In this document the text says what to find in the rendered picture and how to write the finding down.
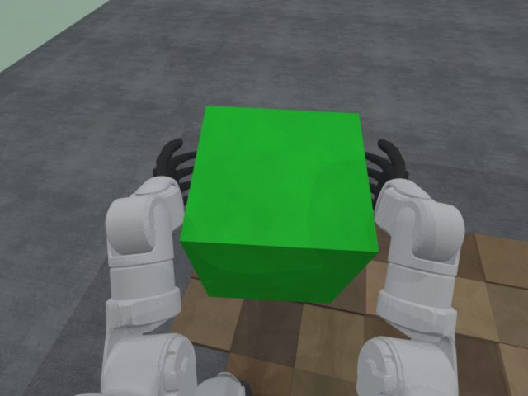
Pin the robot left hand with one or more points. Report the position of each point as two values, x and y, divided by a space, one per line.
166 166

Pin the robot right hand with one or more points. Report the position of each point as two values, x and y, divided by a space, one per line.
391 170

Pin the left robot upper arm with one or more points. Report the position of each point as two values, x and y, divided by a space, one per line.
150 365

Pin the right robot upper arm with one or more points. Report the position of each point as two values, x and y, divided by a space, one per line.
389 366

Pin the robot left shin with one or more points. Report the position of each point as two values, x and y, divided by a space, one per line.
226 374

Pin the left robot forearm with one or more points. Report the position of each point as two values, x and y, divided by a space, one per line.
140 252

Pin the left robot thigh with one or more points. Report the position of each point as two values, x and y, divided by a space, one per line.
220 386

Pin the carton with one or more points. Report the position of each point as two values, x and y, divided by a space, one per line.
279 206

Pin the right robot forearm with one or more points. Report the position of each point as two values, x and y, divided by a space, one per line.
424 253

